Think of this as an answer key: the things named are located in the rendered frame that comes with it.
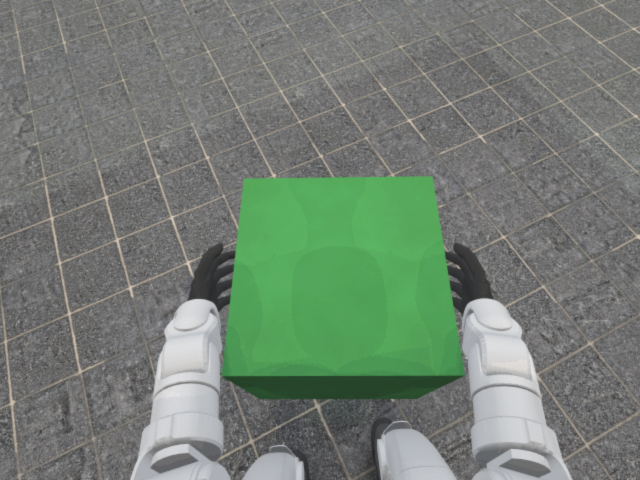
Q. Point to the right robot hand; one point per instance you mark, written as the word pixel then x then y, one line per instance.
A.
pixel 473 283

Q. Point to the left robot shin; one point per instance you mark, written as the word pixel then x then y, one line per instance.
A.
pixel 280 448

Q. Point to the robot left forearm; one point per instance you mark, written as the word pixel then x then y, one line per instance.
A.
pixel 185 426

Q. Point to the right robot foot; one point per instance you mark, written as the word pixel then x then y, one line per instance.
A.
pixel 377 430

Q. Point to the robot right forearm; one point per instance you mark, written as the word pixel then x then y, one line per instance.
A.
pixel 510 429

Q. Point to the left robot hand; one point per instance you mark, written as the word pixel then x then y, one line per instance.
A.
pixel 205 284

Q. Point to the left robot upper arm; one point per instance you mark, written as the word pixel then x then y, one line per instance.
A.
pixel 200 470

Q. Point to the carton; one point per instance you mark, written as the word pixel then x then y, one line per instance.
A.
pixel 340 290

